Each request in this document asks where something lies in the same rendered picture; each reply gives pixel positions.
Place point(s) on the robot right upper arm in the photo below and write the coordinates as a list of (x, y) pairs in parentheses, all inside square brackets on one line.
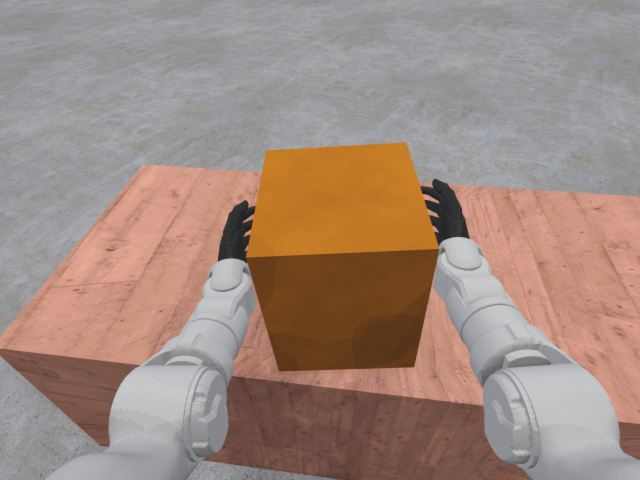
[(556, 423)]

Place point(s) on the carton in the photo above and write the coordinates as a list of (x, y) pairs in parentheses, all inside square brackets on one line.
[(342, 254)]

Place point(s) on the pedestal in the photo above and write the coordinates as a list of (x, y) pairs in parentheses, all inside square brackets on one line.
[(569, 261)]

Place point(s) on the right robot forearm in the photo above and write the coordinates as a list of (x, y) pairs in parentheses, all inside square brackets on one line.
[(488, 322)]

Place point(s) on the right robot hand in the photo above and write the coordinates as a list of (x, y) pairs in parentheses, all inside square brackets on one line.
[(451, 222)]

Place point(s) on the left robot forearm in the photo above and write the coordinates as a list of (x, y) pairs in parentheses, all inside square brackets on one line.
[(215, 331)]

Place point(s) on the robot left upper arm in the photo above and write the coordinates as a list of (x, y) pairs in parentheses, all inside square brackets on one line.
[(166, 419)]

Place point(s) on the left robot hand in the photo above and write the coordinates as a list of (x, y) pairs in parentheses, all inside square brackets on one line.
[(233, 242)]

